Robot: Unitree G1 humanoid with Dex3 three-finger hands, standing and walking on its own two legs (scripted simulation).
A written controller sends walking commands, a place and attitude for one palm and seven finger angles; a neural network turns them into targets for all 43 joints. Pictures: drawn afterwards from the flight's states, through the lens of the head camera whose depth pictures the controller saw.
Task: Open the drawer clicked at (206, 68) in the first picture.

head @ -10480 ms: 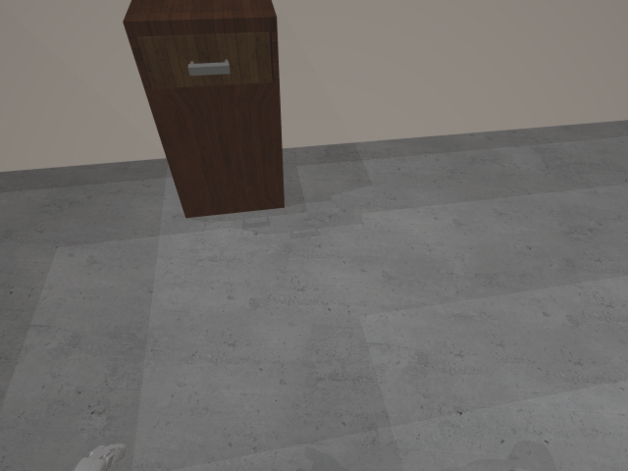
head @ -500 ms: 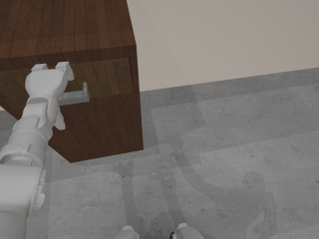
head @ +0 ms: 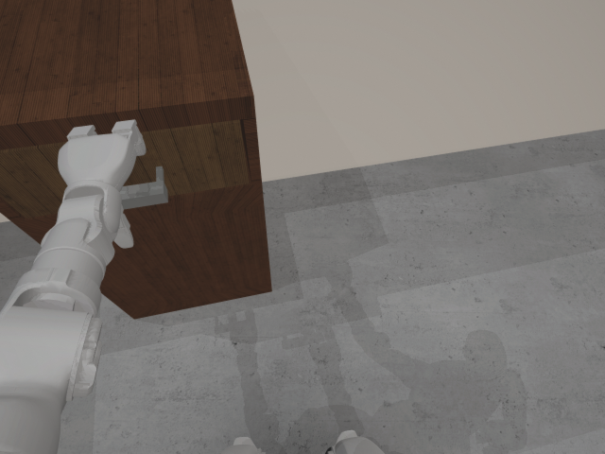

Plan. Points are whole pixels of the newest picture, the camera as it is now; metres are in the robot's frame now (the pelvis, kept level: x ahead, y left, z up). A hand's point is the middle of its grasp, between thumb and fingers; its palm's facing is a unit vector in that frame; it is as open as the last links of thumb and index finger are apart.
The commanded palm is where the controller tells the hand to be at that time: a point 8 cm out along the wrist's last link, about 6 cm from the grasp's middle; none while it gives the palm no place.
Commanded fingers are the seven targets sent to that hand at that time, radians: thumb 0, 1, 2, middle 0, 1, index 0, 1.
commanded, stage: lower the fingers behind the handle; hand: left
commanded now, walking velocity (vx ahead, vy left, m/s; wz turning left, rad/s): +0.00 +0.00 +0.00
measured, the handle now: (125, 187) +0.53 +0.26 -0.04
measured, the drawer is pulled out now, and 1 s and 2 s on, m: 0.00 0.00 0.00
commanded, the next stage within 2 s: close the thumb around the handle in 1.56 s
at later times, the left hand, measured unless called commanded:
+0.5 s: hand (128, 196) +0.49 +0.23 -0.01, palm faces -0.05 -0.01 -1.00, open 13.8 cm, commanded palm +0.48 +0.23 +0.04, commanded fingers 0.00 -0.50 0.30 -0.30 -1.20 -0.30 -1.20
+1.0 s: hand (131, 216) +0.48 +0.24 -0.05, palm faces -0.04 -0.03 -1.00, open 13.8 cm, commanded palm +0.48 +0.23 +0.00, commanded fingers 0.00 -0.50 0.30 -0.30 -1.20 -0.30 -1.20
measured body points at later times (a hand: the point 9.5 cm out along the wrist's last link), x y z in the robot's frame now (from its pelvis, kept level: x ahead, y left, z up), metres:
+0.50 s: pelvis +0.00 -0.01 -0.01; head +0.12 +0.00 +0.42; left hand +0.49 +0.23 +0.05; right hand +0.00 -0.28 -0.14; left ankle -0.01 +0.10 -0.70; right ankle -0.01 -0.13 -0.70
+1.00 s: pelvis -0.03 +0.00 -0.05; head +0.12 +0.02 +0.38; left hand +0.48 +0.24 +0.00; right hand -0.05 -0.28 -0.16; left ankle -0.01 +0.10 -0.70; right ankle -0.01 -0.13 -0.70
